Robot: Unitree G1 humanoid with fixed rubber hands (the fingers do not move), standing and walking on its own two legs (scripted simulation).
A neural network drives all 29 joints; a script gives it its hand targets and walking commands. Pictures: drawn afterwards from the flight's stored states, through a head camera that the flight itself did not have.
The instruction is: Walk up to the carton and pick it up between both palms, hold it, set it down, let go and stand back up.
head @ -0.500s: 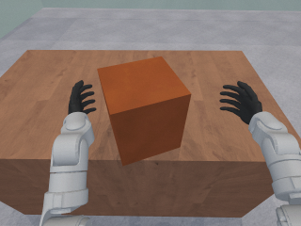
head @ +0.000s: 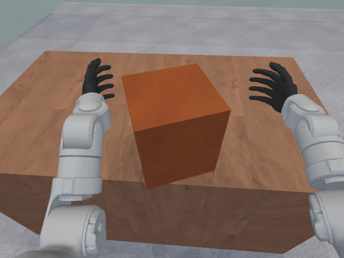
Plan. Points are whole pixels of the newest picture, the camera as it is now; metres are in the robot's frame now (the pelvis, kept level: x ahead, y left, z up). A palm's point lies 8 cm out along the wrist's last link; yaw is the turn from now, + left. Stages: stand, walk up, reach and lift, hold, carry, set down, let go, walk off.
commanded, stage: reach and lift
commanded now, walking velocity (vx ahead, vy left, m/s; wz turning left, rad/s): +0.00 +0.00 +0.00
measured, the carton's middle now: (171, 127) +0.46 +0.05 +0.04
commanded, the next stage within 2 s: none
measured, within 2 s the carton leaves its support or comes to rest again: neither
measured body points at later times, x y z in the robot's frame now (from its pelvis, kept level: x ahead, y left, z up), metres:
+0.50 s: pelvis +0.01 +0.00 +0.00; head +0.03 -0.01 +0.45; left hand +0.43 +0.22 +0.23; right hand +0.50 -0.18 +0.21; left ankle +0.02 +0.16 -0.74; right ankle +0.01 -0.10 -0.74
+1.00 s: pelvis +0.01 +0.00 +0.00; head +0.06 -0.01 +0.45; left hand +0.43 +0.21 +0.13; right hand +0.51 -0.18 +0.16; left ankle +0.02 +0.16 -0.74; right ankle +0.01 -0.10 -0.74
